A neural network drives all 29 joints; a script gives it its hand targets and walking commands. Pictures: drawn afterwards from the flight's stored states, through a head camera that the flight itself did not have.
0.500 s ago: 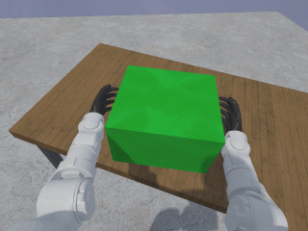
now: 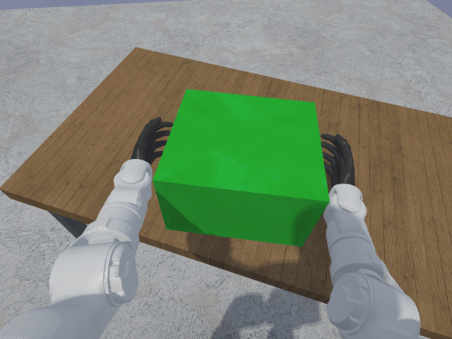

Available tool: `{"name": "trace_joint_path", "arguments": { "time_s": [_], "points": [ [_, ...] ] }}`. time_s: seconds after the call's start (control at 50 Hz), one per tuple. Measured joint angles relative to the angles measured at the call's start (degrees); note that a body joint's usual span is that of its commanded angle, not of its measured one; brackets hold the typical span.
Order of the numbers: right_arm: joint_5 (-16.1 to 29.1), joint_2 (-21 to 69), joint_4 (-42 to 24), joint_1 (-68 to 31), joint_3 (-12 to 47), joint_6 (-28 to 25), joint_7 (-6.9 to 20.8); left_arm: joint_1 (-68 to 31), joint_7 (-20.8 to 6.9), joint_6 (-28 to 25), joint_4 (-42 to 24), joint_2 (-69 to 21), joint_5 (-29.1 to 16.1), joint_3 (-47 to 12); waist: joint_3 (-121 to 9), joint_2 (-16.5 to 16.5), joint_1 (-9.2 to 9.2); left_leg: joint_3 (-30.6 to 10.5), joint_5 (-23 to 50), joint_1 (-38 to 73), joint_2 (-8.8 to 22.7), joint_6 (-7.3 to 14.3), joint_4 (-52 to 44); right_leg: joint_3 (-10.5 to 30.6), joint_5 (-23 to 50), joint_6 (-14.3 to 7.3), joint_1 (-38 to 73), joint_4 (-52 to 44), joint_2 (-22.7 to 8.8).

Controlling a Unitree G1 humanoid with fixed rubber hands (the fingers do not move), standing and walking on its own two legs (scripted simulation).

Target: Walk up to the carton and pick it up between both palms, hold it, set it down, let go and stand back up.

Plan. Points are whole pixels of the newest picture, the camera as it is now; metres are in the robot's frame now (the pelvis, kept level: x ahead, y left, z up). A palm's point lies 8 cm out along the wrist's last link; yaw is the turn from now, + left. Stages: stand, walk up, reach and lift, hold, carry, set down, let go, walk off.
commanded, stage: set down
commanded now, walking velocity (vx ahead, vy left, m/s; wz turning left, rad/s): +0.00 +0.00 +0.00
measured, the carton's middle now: (241, 164) +0.45 -0.05 +0.01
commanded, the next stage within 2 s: none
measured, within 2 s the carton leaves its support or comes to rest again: rests again in 1.04 s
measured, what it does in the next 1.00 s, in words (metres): stands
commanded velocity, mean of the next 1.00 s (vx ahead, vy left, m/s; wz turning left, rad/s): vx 0.00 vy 0.00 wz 0.00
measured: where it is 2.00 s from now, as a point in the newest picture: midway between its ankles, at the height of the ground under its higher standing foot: outside the picture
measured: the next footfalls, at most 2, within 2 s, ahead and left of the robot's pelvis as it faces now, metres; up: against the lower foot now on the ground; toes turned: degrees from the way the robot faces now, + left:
none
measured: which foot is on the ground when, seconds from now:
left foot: down 0.00-1.00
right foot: down 0.00-1.00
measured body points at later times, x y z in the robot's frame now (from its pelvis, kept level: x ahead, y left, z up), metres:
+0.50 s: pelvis +0.00 +0.00 -0.01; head +0.10 +0.00 +0.43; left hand +0.46 +0.14 +0.01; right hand +0.41 -0.23 +0.02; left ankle -0.03 +0.10 -0.75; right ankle -0.02 -0.11 -0.75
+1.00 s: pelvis -0.02 +0.00 -0.01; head +0.11 +0.00 +0.42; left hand +0.46 +0.14 +0.00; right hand +0.40 -0.23 +0.00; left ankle -0.03 +0.10 -0.75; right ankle -0.02 -0.11 -0.75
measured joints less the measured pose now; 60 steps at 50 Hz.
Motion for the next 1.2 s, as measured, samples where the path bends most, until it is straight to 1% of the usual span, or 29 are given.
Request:
{"name": "trace_joint_path", "arguments": {
  "time_s": [0.26,0.34,0.44,0.74,0.86,0.96,1.2],
  "points": [
    [-0.10,-0.72,4.02,-1.87,-0.76,-2.91,-0.42,-2.05,0.92,-4.54,5.93,1.47,-2.07,-1.44,-1.91,0.73,-0.29,0.24,-0.61,-5.90,0.25,0.02,2.04,-0.27,-0.29,-0.03,-5.77,1.62,0.00],
    [-1.74,-0.89,4.52,-2.88,-1.96,-3.35,-0.29,-3.60,1.06,-6.42,8.76,1.80,-1.89,-0.42,-1.66,0.87,0.14,0.47,-0.93,-7.53,0.58,-0.13,3.08,-0.17,-0.24,-0.22,-7.22,2.06,0.24],
    [-2.55,-0.96,5.45,-3.98,-2.82,-4.13,-0.25,-4.69,1.23,-8.23,10.96,2.46,-2.57,-0.63,-2.34,1.01,0.09,0.53,-1.12,-10.12,0.89,-0.28,4.12,-0.23,-0.28,-0.41,-9.77,2.89,0.44],
    [-2.20,-1.47,7.71,-4.88,-2.29,-7.94,-1.07,-7.01,1.21,-14.46,16.69,3.70,-4.47,-1.07,-3.00,1.75,-0.30,0.33,-0.78,-15.22,0.85,-0.32,5.84,-0.72,-0.59,-0.71,-15.24,5.61,0.14],
    [-1.68,-1.61,9.02,-5.98,-2.23,-8.16,-1.45,-8.13,1.15,-15.26,18.10,4.40,-5.09,-1.36,-3.60,1.72,-0.76,0.47,-0.13,-16.80,0.55,-0.09,5.69,-0.62,-0.26,-0.59,-17.14,6.15,-0.21],
    [-2.14,-1.97,10.09,-6.88,-3.09,-8.08,-1.34,-9.19,1.26,-15.42,19.21,4.64,-5.24,-1.37,-4.03,1.37,-1.06,0.62,0.36,-17.73,0.27,0.19,5.48,-0.51,0.13,-0.40,-18.15,6.13,-0.50],
    [-2.93,-2.74,11.35,-7.60,-5.46,-8.97,-0.12,-9.60,2.05,-16.33,18.98,3.94,-3.54,-0.25,-4.31,0.92,-0.39,1.24,0.26,-19.28,0.55,0.53,6.31,-0.04,1.04,-0.15,-19.32,5.62,-0.29]
  ]
}}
